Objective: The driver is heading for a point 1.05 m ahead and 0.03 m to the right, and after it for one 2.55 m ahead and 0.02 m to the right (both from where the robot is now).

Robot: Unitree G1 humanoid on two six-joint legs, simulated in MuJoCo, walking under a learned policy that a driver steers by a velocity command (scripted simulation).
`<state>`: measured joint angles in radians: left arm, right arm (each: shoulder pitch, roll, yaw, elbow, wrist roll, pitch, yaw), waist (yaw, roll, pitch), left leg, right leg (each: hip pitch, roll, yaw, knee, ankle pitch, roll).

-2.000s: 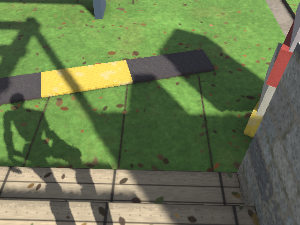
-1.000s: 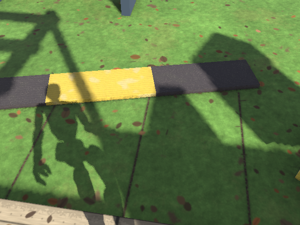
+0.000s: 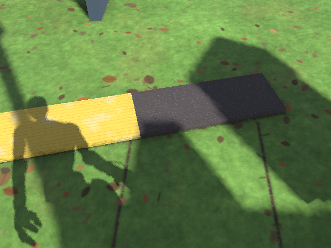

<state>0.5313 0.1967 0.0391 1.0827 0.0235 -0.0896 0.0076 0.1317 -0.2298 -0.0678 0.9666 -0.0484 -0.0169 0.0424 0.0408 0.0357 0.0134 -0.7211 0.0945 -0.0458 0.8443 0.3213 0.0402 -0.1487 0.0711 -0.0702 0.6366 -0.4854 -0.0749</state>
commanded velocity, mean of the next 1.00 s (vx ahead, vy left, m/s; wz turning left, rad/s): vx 0.35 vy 0.00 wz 0.00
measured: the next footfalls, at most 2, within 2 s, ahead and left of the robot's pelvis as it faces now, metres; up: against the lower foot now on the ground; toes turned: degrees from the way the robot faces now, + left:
left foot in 0.22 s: +0.32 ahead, +0.16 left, -0.17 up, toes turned +4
right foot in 0.64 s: +0.58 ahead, -0.02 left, -0.17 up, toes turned -2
